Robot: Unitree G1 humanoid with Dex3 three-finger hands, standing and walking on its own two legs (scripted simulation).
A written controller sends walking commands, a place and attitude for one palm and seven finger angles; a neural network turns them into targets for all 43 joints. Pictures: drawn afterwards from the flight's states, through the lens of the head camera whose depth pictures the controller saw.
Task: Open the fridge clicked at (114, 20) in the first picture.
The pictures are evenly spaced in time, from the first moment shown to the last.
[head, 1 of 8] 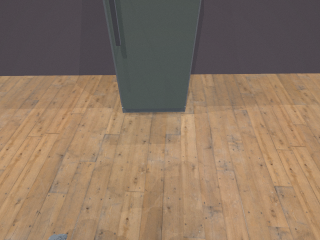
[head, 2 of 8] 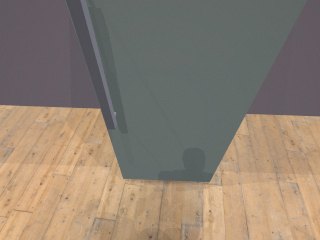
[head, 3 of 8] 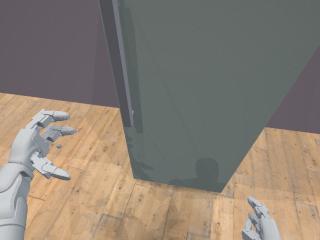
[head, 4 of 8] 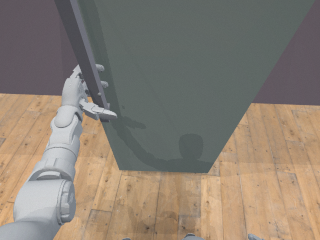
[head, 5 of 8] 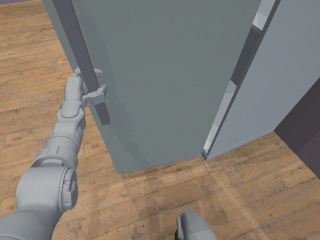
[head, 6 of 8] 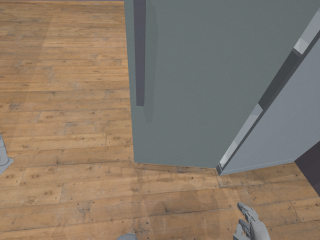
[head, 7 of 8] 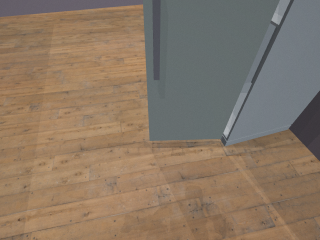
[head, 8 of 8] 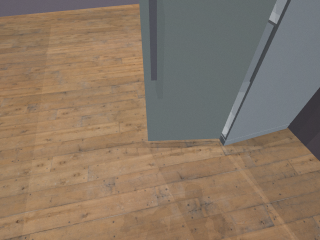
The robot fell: no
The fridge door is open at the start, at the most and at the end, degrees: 0 84 76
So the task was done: yes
